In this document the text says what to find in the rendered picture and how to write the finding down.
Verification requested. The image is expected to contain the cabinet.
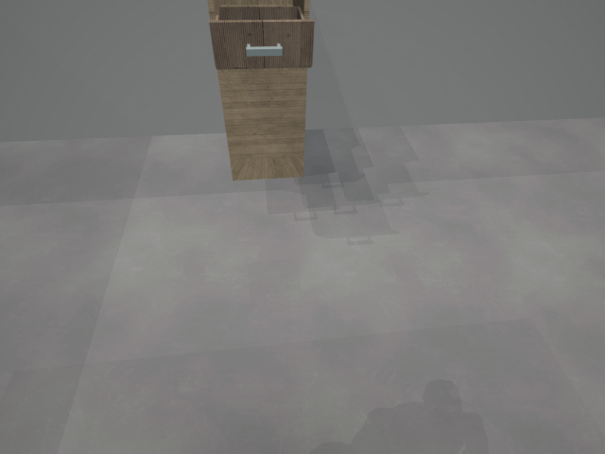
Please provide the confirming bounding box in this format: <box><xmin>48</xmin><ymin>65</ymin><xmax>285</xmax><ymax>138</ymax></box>
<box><xmin>207</xmin><ymin>0</ymin><xmax>310</xmax><ymax>181</ymax></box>

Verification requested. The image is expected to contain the handle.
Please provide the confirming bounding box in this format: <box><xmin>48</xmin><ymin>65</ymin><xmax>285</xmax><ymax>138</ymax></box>
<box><xmin>246</xmin><ymin>44</ymin><xmax>283</xmax><ymax>57</ymax></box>

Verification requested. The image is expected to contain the drawer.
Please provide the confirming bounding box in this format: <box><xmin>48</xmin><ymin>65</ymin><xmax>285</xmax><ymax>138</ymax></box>
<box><xmin>209</xmin><ymin>7</ymin><xmax>315</xmax><ymax>70</ymax></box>

